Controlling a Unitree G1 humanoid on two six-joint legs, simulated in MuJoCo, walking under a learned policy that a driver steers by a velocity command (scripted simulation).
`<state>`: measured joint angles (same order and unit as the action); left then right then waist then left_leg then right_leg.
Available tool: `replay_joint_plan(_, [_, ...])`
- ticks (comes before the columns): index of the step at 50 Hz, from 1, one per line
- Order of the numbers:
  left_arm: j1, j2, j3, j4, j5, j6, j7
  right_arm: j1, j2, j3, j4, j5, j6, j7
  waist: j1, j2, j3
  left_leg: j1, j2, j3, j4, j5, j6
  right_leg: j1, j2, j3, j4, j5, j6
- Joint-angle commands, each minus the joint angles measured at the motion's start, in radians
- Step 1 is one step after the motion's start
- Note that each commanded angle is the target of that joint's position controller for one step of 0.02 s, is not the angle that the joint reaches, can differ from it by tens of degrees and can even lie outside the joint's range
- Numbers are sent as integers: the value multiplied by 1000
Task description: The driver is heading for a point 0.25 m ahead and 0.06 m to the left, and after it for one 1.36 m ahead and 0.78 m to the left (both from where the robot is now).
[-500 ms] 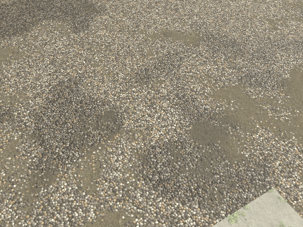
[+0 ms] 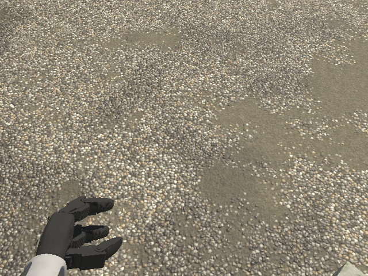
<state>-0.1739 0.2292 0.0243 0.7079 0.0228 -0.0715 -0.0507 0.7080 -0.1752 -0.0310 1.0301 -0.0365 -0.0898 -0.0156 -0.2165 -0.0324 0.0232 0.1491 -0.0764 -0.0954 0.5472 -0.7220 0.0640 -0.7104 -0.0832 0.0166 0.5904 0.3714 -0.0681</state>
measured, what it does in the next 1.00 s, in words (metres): goes down, turning left: right foot 0.18 m lower, then left foot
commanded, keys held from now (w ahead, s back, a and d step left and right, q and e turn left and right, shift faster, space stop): w+q+shift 0.46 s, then q+shift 0.48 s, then shift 0.06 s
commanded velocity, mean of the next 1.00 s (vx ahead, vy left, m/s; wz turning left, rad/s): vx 0.67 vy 0.00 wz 0.87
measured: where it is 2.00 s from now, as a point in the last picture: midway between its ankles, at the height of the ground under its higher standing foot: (134, 219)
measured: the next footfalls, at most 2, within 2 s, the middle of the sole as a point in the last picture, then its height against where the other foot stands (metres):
right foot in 0.10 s outside the picture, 0.18 m lower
left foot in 0.44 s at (135, 262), level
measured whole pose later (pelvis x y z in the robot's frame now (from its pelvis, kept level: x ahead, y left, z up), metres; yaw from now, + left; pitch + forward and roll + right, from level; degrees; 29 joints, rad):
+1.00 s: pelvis +0.77 +0.09 -0.12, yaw +53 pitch +0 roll +0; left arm 0.19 0.24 0.01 0.67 0.03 -0.03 0.04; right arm 0.16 -0.35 -0.09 0.65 -0.02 0.07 0.02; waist 0.00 0.04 0.11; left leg -0.54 -0.05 -0.03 1.27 -0.45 -0.01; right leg -0.38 -0.04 -0.12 0.48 -0.10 -0.04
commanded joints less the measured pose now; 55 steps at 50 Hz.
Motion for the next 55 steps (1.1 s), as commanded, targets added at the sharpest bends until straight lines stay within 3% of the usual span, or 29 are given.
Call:
replay_joint_plan(1, [24, 22, 5, -20, 5, -3, 7, -36, -128, -18, -36, 16, -1, 6, 85, 56, 57, -283, 103, -136, 38, 724, 98, 425, 63, -77, -127, 135, 20])
replay_joint_plan(2, [148, 56, 17, 18, 15, -6, 20, -30, -140, -20, -30, 12, 4, 2, 131, 71, 3, -239, 78, -135, 237, 821, 95, 522, 61, -60, -164, 112, 29])
replay_joint_plan(4, [525, 117, 50, 132, 28, -4, 48, -106, -186, -39, -16, 8, 33, -22, 358, 73, -121, -292, 65, -120, 819, 898, 105, 831, -50, 27, -364, 224, 33])
replay_joint_plan(5, [642, 181, 76, 191, 41, -5, 54, -201, -176, -56, -39, 29, 34, -18, 416, -55, -106, -556, -37, -70, 1147, 206, 90, 1036, -135, 98, -348, 214, 6])
replay_joint_plan(6, [712, 217, 71, 207, 63, -19, 48, -213, -111, -40, -102, 65, 11, -26, 363, -156, -151, -867, -9, -91, 1297, -39, 97, 1276, -211, 40, 80, 665, 73])
replay_joint_plan(7, [696, 157, 52, 191, 64, -36, 41, -83, -93, -33, -93, 121, 1, -40, 296, -230, -302, -1109, 64, -74, 1255, 66, 69, 1525, -377, 201, 209, 825, 5])
replay_joint_plan(8, [678, 104, 53, 183, 47, -35, 34, -151, -101, -29, -79, 78, 18, -50, 338, -139, -317, -1160, 113, -17, 1222, 133, 74, 1427, -356, 230, 116, 512, -16])
replay_joint_plan(10, [561, 69, 50, 180, 41, -58, 52, -283, -105, -43, -109, -5, 41, -22, 274, -80, -259, -1088, 159, 28, 1137, 344, 69, 1039, -313, 302, -99, -263, -94])
replay_joint_plan(13, [492, 8, 24, 221, 1, -83, 76, -457, -14, -21, -223, 0, 70, 37, 141, -60, 13, -948, 251, 7, 819, 457, 10, 531, -316, 173, -262, -206, -73])
replay_joint_plan(17, [371, 57, 31, 187, -10, -84, 68, -557, -39, 0, -294, 13, 65, 73, 86, -52, 82, -622, 171, 177, 429, 673, 66, 309, -162, -174, -317, -27, 22])
replay_joint_plan(19, [431, 148, 41, 183, -16, -80, 72, -512, -88, -6, -285, 24, 74, 68, 67, -45, 5, -440, 40, 282, 379, 610, 107, 400, -140, -242, -146, 521, 51])
replay_joint_plan(21, [409, 214, 53, 170, -12, -57, 77, -272, -186, -38, -227, 3, 83, 61, -74, -90, -105, -190, 6, 251, 318, 572, 178, 422, -193, -211, 237, 630, 59])
replay_joint_plan(22, [349, 212, 57, 146, -13, -34, 70, -108, -248, -72, -160, 17, 85, 51, -163, 19, -181, 69, 21, 169, 191, 632, 242, 275, -92, -226, 655, 121, 62])
replay_joint_plan(23, [354, 111, 32, 117, 7, -25, 58, -213, -319, -91, -175, 54, 104, 39, -65, 292, -110, 74, 108, -79, 112, 601, 276, 30, 103, -242, 1146, -827, 70])
replay_joint_plan(24, [474, 111, 19, -17, 10, -42, 60, -270, -426, -91, -248, 19, 100, 40, 81, 329, -299, 282, 332, -583, -18, 800, 442, -186, 102, -22, 1220, -932, 88])
replay_joint_plan(25, [385, 143, 17, -41, 13, -58, 64, -258, -389, -94, -254, 4, 98, 20, 55, 162, -225, 245, 378, -749, -216, 605, 434, -296, 92, 55, 1117, -889, 92])
replay_joint_plan(26, [394, 157, 16, -24, 8, -60, 66, -296, -332, -81, -241, -4, 91, 4, 122, 43, 3, 26, 367, -650, -231, 691, 383, -304, 50, 55, 997, -863, 95])
replay_joint_plan(28, [450, 142, 11, -12, 25, -17, 70, -420, -300, -65, -272, 12, 71, 3, 255, -19, 88, -292, 282, -412, -176, 1120, 321, -97, 4, 39, 825, -843, 120])
replay_joint_plan(30, [434, 146, 11, -34, 30, 33, 73, -479, -289, -58, -295, 27, 47, 18, 295, -3, 73, -490, 160, -238, -213, 1309, 264, 114, 8, 2, 580, -793, 139])
replay_joint_plan(33, [361, 104, 0, -78, 3, 31, 65, -488, -297, -75, -297, 40, 46, 21, 278, 45, -31, -496, 21, -107, -136, 1428, 182, 283, 80, -48, 267, -529, 126])
replay_joint_plan(37, [328, 98, -6, -94, -10, 24, 76, -445, -275, -90, -306, 42, 71, 20, 222, 80, -101, -465, -21, -178, 4, 1150, 64, 483, 167, -41, -21, -320, 102])
replay_joint_plan(39, [464, 132, 9, -57, -9, 10, 90, -493, -292, -99, -334, 38, 71, 11, 309, 64, -126, -460, -42, -209, 214, 1039, 7, 649, 165, -10, -167, -209, 97])
replay_joint_plan(40, [578, 171, 21, -24, 4, -6, 97, -488, -244, -88, -353, 44, 64, 10, 350, 2, -164, -531, -81, -167, 446, 756, -25, 798, 35, 76, -189, -34, 67])
replay_joint_plan(41, [619, 210, 20, -39, 14, -10, 99, -415, -137, -62, -384, 43, 70, -1, 304, -142, -244, -682, -150, -56, 743, -41, -24, 944, -268, 291, -57, 499, 27])
replay_joint_plan(42, [560, 234, 31, -76, 24, -2, 90, -202, -169, -65, -398, 63, 79, -11, 179, -218, -442, -713, -101, -67, 902, 19, -43, 986, -476, 554, -70, 589, -121])
replay_joint_plan(43, [425, 196, 37, -116, 11, 8, 97, -224, -216, -69, -362, 30, 101, -12, 177, -150, -406, -735, -29, -16, 938, 161, -47, 858, -440, 575, -142, 178, -181])
replay_joint_plan(45, [342, 85, -2, -132, 6, 33, 103, -389, -252, -84, -388, 5, 131, 21, 194, -51, -204, -721, 34, 23, 856, 268, -73, 621, -256, 299, -238, -237, -124])
replay_joint_plan(47, [362, 132, 13, -108, 4, 42, 107, -411, -234, -77, -413, 15, 165, 46, 198, -112, -115, -681, 63, 44, 800, 291, -89, 497, -210, 143, -284, -192, -119])
replay_joint_plan(55, [388, 175, 34, -73, 14, 50, 71, -495, -170, -32, -466, 22, 177, 45, 191, -128, -141, -521, 58, 86, 406, 321, -58, 432, -202, -19, -288, -264, -135])
Keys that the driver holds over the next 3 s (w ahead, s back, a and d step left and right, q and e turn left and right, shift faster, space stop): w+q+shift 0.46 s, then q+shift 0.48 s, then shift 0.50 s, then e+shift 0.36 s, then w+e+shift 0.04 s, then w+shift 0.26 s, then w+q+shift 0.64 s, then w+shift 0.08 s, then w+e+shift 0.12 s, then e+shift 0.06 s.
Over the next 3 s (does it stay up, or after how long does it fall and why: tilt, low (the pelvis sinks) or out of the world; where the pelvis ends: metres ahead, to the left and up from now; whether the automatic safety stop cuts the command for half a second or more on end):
stays up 1.15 0.52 -0.12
